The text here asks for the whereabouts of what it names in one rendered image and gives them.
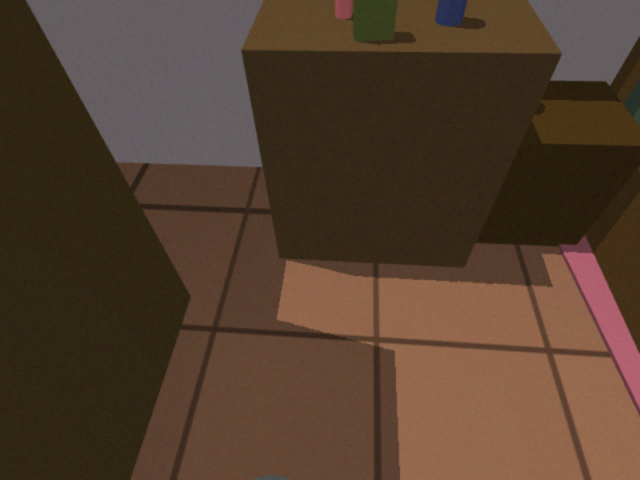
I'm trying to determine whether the bed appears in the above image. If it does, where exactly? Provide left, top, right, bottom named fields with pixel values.
left=585, top=36, right=640, bottom=354

